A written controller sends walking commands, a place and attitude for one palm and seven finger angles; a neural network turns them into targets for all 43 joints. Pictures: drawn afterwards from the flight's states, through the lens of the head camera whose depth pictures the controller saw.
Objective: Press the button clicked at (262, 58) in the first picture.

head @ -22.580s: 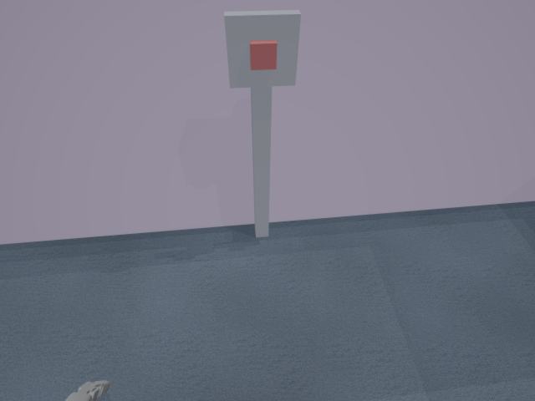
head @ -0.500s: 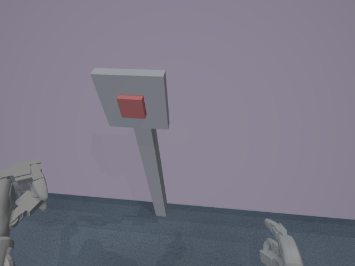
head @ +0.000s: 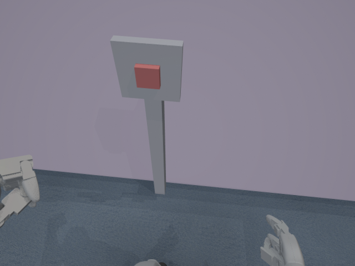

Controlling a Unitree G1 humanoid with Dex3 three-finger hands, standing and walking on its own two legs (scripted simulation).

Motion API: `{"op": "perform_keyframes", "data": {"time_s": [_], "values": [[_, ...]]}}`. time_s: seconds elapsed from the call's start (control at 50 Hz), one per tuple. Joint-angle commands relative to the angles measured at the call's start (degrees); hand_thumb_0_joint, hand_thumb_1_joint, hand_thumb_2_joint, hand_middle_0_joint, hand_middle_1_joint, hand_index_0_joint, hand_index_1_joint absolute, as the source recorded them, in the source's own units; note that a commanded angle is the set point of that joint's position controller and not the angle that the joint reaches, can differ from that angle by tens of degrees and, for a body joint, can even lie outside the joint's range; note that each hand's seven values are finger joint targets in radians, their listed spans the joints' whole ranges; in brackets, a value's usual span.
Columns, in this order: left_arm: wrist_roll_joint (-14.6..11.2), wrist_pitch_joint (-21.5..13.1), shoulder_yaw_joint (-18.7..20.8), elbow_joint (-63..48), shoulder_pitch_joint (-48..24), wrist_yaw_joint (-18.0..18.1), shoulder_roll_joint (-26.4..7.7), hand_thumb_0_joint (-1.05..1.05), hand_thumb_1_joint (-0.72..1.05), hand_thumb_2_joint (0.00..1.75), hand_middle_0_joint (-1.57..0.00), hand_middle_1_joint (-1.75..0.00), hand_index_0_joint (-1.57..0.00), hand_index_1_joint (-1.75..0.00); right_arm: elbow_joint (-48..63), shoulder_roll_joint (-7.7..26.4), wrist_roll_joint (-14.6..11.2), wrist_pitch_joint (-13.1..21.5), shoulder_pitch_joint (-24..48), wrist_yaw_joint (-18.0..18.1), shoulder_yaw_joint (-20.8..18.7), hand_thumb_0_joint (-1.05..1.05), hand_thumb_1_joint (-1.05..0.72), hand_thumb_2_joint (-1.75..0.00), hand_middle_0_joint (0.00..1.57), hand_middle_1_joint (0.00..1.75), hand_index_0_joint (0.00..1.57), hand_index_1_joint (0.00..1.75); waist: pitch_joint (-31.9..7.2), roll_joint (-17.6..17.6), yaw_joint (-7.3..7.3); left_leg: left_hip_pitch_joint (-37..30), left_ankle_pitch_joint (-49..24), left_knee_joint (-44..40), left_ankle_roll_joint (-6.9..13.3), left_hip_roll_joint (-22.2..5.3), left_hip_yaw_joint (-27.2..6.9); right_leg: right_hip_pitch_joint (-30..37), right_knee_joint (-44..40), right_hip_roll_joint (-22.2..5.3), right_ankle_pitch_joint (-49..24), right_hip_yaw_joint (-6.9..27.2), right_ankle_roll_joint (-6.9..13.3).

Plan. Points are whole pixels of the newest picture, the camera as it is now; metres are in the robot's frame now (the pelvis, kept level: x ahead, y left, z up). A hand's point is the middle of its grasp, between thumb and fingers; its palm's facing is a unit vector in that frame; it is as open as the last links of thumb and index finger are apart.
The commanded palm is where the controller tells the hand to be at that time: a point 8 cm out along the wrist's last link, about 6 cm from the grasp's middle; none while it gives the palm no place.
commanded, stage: step back with the hand held close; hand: left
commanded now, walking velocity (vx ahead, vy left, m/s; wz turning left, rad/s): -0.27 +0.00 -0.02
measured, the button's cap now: (148, 76) +0.58 +0.12 +0.11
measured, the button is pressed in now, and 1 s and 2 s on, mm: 0 0 0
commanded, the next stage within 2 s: stop stepping back and stand still in 0.36 s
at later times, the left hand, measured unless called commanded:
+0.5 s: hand out of the picture +0.08 +0.25 +0.20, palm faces +0.31 -0.87 -0.39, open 3.1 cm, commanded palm +0.02 +0.30 +0.19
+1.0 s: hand out of the picture +0.01 +0.24 +0.18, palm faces +0.35 -0.85 -0.40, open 3.1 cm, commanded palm -0.05 +0.29 +0.19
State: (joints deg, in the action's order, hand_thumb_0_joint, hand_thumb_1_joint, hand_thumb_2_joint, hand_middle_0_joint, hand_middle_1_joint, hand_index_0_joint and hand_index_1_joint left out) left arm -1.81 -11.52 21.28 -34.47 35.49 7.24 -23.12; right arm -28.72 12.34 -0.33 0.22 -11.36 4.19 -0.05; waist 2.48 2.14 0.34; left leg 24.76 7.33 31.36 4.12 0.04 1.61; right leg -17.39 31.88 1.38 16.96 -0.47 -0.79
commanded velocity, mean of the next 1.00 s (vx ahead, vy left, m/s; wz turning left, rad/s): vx -0.06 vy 0.01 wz -0.04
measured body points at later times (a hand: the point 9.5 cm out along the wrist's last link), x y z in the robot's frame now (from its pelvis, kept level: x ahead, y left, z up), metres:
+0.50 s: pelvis -0.12 +0.02 +0.01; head -0.10 +0.06 +0.46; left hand +0.06 +0.29 +0.22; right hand +0.05 -0.19 -0.06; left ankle +0.00 +0.11 -0.73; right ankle -0.17 -0.11 -0.67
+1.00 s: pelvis -0.19 +0.01 +0.00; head -0.21 +0.02 +0.45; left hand -0.01 +0.28 +0.20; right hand -0.05 -0.24 -0.07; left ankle -0.15 +0.13 -0.73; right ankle -0.25 -0.09 -0.73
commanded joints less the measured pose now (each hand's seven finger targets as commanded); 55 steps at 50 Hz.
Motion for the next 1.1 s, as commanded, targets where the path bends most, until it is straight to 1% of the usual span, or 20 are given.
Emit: {"op": "perform_keyframes", "data": {"time_s": [0.0,0.06,0.1,0.14,0.18,0.22,0.26,0.32,0.44,0.54,0.58,0.6,0.62,0.66,0.78,0.86,0.9,0.96,1.04,1.08], "values": [[-0.4,-4.7,9.0,-12.6,1.0,1.8,-9.3,0.0,0.9,0.9,-1.3,-1.5,-1.3,-1.5,8.2,8.0,0.1,4.7,5.3,0.8,-3.2,0.0,-0.9,-0.9,0.2,0.3,0.2,0.3,-7.0,5.1,-1.12,11.1,29.6,-15.5,0.3,-8.5,-10.5,11.8,0.2,0.3,5.6,2.2,2.1],[-1.2,-5.1,7.6,-12.4,0.4,2.6,-9.2,0.0,0.9,0.9,-1.3,-1.5,-1.3,-1.5,5.7,6.8,0.0,4.6,3.3,0.1,-3.9,0.0,-0.9,-0.9,0.2,0.3,0.2,0.3,-7.3,-10.8,0.05,-9.5,16.2,14.5,-4.4,0.8,-3.2,-15.2,-19.7,-14.5,18.9,20.9,8.9],[-0.9,-4.1,6.8,-10.7,-2.5,3.3,-8.0,0.0,0.9,0.9,-1.3,-1.5,-1.3,-1.5,3.8,6.4,0.7,3.9,3.7,-0.2,-4.2,0.0,-0.9,-0.9,0.2,0.3,0.2,0.3,-6.5,-13.9,-0.07,-10.1,17.6,29.4,-4.7,0.9,-4.5,-19.9,-22.0,-20.4,13.2,23.8,12.1],[-0.3,-3.0,4.7,-9.9,-5.6,3.1,-6.6,0.0,0.9,0.9,-1.3,-1.5,-1.3,-1.5,4.0,5.5,0.7,3.7,4.1,0.0,-3.0,0.0,-0.9,-0.9,0.2,0.3,0.2,0.3,-4.2,-14.9,0.73,-10.7,18.1,19.8,-3.8,-2.1,-5.5,-18.0,-16.7,-16.2,5.5,14.0,8.1],[-0.4,-3.6,4.4,-10.7,-8.4,3.1,-7.4,0.0,0.9,0.9,-1.3,-1.5,-1.3,-1.5,3.4,6.4,0.3,4.4,5.3,1.3,-2.1,0.0,-0.9,-0.9,0.2,0.3,0.2,0.3,-0.9,-5.6,1.39,-10.5,11.7,-5.5,-3.6,-1.3,-3.3,-13.3,-5.9,-8.1,0.4,7.1,3.1],[0.3,-5.6,5.8,-15.1,-11.2,3.5,-8.7,0.0,0.9,0.9,-1.3,-1.5,-1.3,-1.5,3.7,8.1,1.2,6.4,5.5,2.0,-2.6,0.0,-0.9,-0.9,0.2,0.3,0.2,0.3,-2.2,17.1,0.31,-2.3,-1.1,-16.9,3.3,-18.9,-24.0,-9.9,19.3,0.6,9.3,1.9,-0.5],[-0.1,-7.0,6.8,-12.9,-8.9,3.1,-8.8,0.0,0.9,0.9,-1.3,-1.5,-1.3,-1.5,1.4,5.6,2.1,9.0,2.9,0.5,-3.1,0.0,-0.9,-0.9,0.2,0.3,0.2,0.3,-9.1,9.7,0.6,-3.9,-0.6,-17.3,5.7,-22.0,-21.7,-9.4,36.6,1.2,14.0,6.9,0.0],[-1.0,-5.8,6.7,-17.8,-4.4,2.8,-7.3,0.0,0.9,0.9,-1.3,-1.5,-1.3,-1.5,2.3,6.3,1.8,8.9,3.8,-1.3,-4.2,0.0,-0.9,-0.9,0.2,0.3,0.2,0.3,-10.9,5.5,0.23,-7.0,-8.5,-11.8,6.9,-19.3,-16.0,-11.0,35.9,0.9,10.7,6.1,-0.8],[-1.6,-4.4,5.8,-18.1,-0.3,2.5,-6.9,0.0,0.9,0.9,-1.3,-1.5,-1.3,-1.5,2.6,5.7,1.4,9.1,5.4,-2.8,-3.3,0.0,-0.9,-0.9,0.2,0.3,0.2,0.3,-9.3,14.1,0.42,-4.2,17.3,-22.4,2.2,-15.0,-13.2,-1.6,18.0,3.1,12.4,-2.4,-0.2],[-2.4,-3.1,8.4,-15.0,4.8,2.0,-10.0,0.0,0.9,0.9,-1.3,-1.5,-1.3,-1.5,3.8,5.2,1.0,8.1,4.1,-1.8,-2.7,0.0,-0.9,-0.9,0.2,0.3,0.2,0.3,-11.3,10.7,-0.39,-6.1,22.9,-20.1,-6.2,-5.3,-3.7,13.8,-14.0,4.7,10.7,-8.1,3.0],[-2.7,-3.4,10.2,-15.0,5.0,1.6,-12.1,0.0,0.9,0.9,-1.3,-1.5,-1.3,-1.5,3.1,4.8,0.8,6.0,3.3,-1.4,-2.9,0.0,-0.9,-0.9,0.2,0.3,0.2,0.3,-9.7,-7.7,0.13,-13.0,12.3,8.7,-6.1,0.0,1.4,-2.2,-23.9,-11.1,5.7,7.4,7.3],[-3.7,-3.3,11.5,-15.2,4.1,2.4,-12.7,0.0,0.9,0.9,-1.3,-1.5,-1.3,-1.5,2.7,5.0,1.0,5.3,4.5,-1.3,-2.4,0.0,-0.9,-0.9,0.2,0.3,0.2,0.3,-9.5,-10.4,-0.65,-9.1,10.6,19.0,-5.4,0.8,-0.3,-6.4,-25.3,-18.6,2.5,14.5,9.8],[-3.7,-3.3,12.8,-16.9,1.7,3.1,-14.5,0.0,0.9,0.9,-1.3,-1.5,-1.3,-1.5,2.2,5.1,1.4,5.3,4.2,-1.3,-1.7,0.0,-0.9,-0.9,0.2,0.3,0.2,0.3,-10.9,-8.4,-0.52,-1.2,11.2,23.4,-5.0,-0.3,-1.4,0.3,-21.1,-20.9,-8.2,12.1,11.6],[-3.0,-1.9,7.4,-8.6,1.2,2.0,-7.9,0.0,0.9,0.9,-1.3,-1.5,-1.3,-1.5,1.9,6.0,-1.0,5.9,3.5,-0.5,-3.1,0.0,-0.9,-0.9,0.2,0.3,0.2,0.3,-8.0,-13.7,0.61,6.1,8.2,23.5,-5.0,-1.3,-4.2,5.5,-17.3,-16.8,-5.0,10.7,10.2],[-0.2,-2.6,2.8,-2.7,-6.7,3.1,-6.0,0.0,0.9,0.9,-1.3,-1.5,-1.3,-1.5,0.1,6.8,0.2,8.7,3.8,1.5,-2.3,0.0,-0.9,-0.9,0.2,0.3,0.2,0.3,-0.3,-6.0,0.03,-9.8,8.2,-5.4,-1.1,-1.1,2.1,1.5,-12.4,-11.9,-1.2,6.2,5.8],[0.4,-4.1,4.5,-9.9,-7.7,3.3,-9.0,0.0,0.9,0.9,-1.3,-1.5,-1.3,-1.5,2.0,7.9,0.0,9.5,1.3,1.3,-2.7,0.0,-0.9,-0.9,0.2,0.3,0.2,0.3,-6.6,4.7,0.14,-20.8,-14.0,-5.3,3.9,-10.1,-11.5,-2.3,2.9,-3.4,-13.1,-0.5,-0.5],[-0.1,-4.5,5.2,-14.8,-7.5,2.6,-10.3,0.0,0.9,0.9,-1.3,-1.5,-1.3,-1.5,2.0,6.8,0.5,10.0,2.6,0.5,-2.0,0.0,-0.9,-0.9,0.2,0.3,0.2,0.3,-6.7,9.2,-0.24,-18.2,-13.2,-10.1,3.7,-11.6,-15.2,-1.7,3.9,-1.8,2.9,-1.4,-0.1],[0.0,-4.1,5.5,-11.4,-1.4,2.7,-8.0,0.0,0.9,0.9,-1.3,-1.5,-1.3,-1.5,2.4,6.8,-0.1,10.4,4.0,-0.3,-1.8,0.0,-0.9,-0.9,0.2,0.3,0.2,0.3,-2.7,4.9,-0.72,-5.1,5.0,-10.6,0.8,-8.7,-8.6,7.4,-8.1,-2.7,0.3,-0.4,0.9],[-1.2,-4.6,7.0,-6.7,1.7,2.5,-7.5,0.0,0.9,0.9,-1.3,-1.5,-1.3,-1.5,2.6,5.9,-0.4,8.1,2.9,-1.3,-2.8,0.0,-0.9,-0.9,0.2,0.3,0.2,0.3,-3.1,-9.6,0.43,-2.1,8.4,7.4,-3.6,-1.1,-1.2,6.1,-18.1,-14.9,-4.9,16.6,7.5],[-1.2,-4.6,6.5,-5.7,0.6,2.5,-6.9,0.0,0.9,0.9,-1.3,-1.5,-1.3,-1.5,2.5,5.6,-0.3,7.6,3.2,-1.1,-2.5,0.0,-0.9,-0.9,0.2,0.3,0.2,0.3,-3.3,-9.5,0.54,-3.5,9.1,5.0,-3.5,-1.9,-1.9,6.6,-16.0,-15.0,-11.5,12.9,8.0]]}}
